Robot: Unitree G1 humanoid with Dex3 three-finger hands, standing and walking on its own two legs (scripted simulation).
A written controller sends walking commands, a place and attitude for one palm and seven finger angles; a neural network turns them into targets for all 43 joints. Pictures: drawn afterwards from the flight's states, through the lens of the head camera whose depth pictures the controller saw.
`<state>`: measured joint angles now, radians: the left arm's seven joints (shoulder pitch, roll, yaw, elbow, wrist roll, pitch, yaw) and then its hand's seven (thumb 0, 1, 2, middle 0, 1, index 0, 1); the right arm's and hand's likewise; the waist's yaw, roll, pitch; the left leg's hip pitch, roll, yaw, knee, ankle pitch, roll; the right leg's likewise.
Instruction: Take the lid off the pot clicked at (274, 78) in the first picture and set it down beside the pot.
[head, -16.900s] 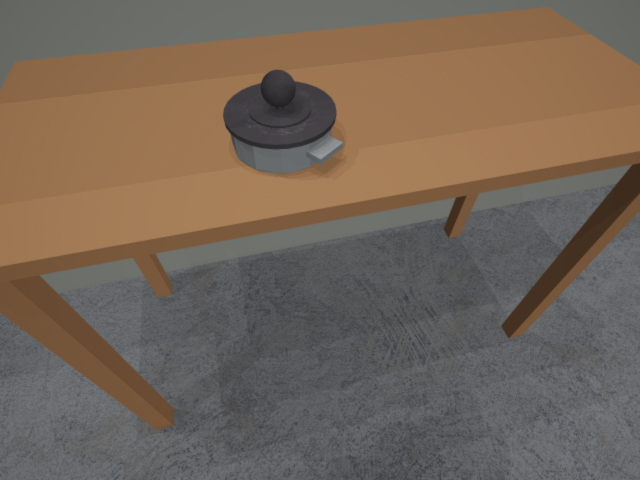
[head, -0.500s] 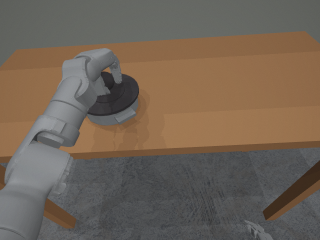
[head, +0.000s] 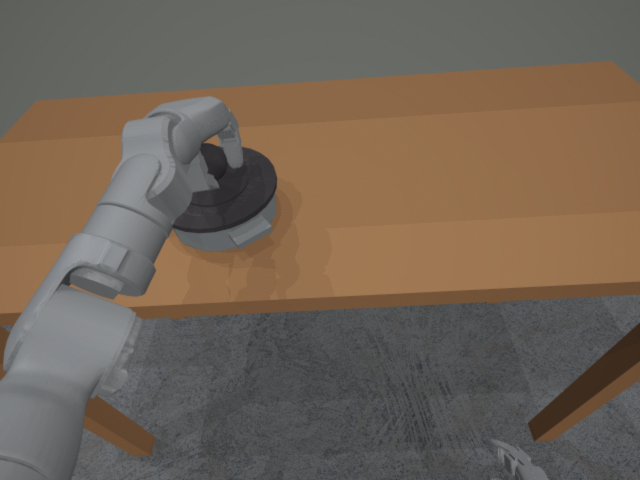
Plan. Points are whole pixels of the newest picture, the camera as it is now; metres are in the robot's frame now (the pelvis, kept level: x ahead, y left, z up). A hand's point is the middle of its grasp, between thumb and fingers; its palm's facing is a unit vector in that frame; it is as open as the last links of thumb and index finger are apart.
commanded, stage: lift the lid straight up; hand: left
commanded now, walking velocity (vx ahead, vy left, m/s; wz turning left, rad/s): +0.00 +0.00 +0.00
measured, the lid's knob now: (207, 163) +0.47 +0.14 +0.17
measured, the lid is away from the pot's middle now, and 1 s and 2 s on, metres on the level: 0.01 0.00 0.00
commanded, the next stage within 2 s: move the lid sideways beside the pot in 1.80 s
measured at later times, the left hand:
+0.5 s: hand (200, 132) +0.45 +0.13 +0.23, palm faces -0.24 -0.09 -0.97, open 7.3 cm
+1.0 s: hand (182, 100) +0.45 +0.14 +0.27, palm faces -0.19 -0.07 -0.98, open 7.3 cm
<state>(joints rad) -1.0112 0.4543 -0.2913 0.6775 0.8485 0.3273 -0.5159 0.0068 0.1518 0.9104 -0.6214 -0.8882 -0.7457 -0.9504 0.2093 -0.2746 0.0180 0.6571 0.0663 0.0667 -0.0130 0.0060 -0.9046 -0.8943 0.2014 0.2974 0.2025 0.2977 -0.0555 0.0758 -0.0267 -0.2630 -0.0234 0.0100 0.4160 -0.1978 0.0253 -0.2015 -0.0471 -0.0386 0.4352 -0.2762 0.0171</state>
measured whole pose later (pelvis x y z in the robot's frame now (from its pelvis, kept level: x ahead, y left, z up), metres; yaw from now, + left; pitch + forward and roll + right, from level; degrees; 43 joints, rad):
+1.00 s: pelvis -0.01 +0.00 +0.00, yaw +0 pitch +2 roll +1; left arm -1.24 0.49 -0.31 0.75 0.86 0.37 -0.57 0.03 0.14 0.92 -0.63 -0.88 -0.77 -0.95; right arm 0.20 -0.28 0.04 0.67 0.07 0.03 -0.02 0.01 -0.90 -0.89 0.20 0.30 0.20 0.30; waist -0.05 0.08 -0.03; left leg -0.25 -0.03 0.01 0.39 -0.17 0.03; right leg -0.20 -0.05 -0.04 0.43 -0.26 0.02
